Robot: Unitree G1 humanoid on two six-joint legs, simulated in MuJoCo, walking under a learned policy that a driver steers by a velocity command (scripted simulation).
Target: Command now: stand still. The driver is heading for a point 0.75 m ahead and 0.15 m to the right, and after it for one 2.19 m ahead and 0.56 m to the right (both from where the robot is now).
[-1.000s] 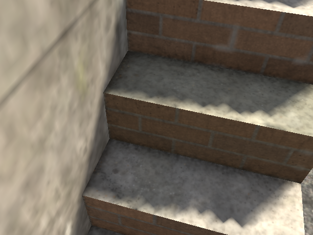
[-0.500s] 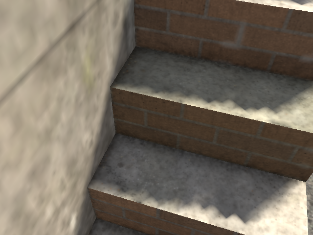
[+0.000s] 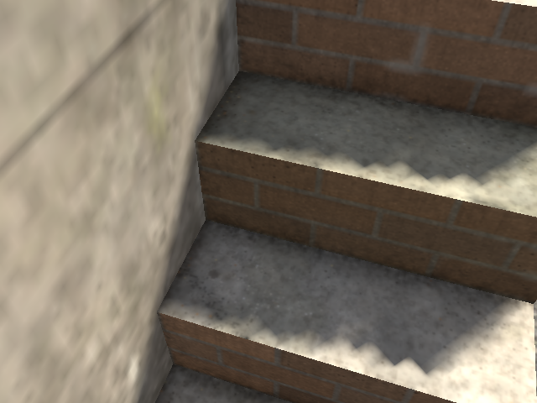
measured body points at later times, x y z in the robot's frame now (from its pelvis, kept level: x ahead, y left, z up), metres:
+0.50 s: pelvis +0.00 +0.00 +0.00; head +0.01 +0.00 +0.45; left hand -0.09 +0.14 -0.16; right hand +0.08 -0.21 -0.16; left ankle +0.05 +0.10 -0.73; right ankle -0.02 -0.06 -0.73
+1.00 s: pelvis +0.00 +0.00 -0.01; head +0.01 +0.00 +0.44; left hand -0.08 +0.14 -0.17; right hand +0.10 -0.20 -0.16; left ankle +0.05 +0.10 -0.73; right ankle -0.02 -0.06 -0.73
